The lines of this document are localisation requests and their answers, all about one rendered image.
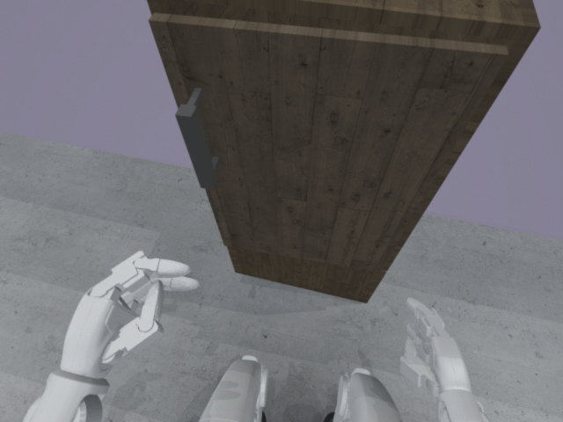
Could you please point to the robot left thigh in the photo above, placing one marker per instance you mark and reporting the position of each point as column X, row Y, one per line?
column 242, row 389

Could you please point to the handle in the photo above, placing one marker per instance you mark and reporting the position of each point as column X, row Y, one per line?
column 190, row 126

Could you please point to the robot thigh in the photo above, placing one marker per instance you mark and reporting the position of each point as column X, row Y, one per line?
column 242, row 389
column 363, row 398

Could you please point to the robot left forearm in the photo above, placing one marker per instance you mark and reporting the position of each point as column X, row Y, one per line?
column 69, row 397

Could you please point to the robot right forearm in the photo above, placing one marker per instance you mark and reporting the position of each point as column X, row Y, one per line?
column 458, row 405

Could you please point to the robot left hand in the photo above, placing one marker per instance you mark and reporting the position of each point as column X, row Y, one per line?
column 90, row 348

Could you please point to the cupboard door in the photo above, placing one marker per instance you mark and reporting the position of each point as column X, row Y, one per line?
column 328, row 140

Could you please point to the robot right thigh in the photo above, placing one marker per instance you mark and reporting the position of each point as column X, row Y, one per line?
column 363, row 398

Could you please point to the robot right hand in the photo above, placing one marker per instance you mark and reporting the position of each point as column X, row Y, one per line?
column 439, row 351

